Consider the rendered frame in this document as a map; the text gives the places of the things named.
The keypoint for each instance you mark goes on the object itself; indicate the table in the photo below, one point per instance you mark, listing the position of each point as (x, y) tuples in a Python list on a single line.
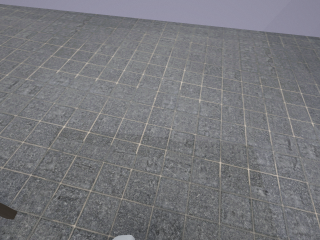
[(7, 212)]

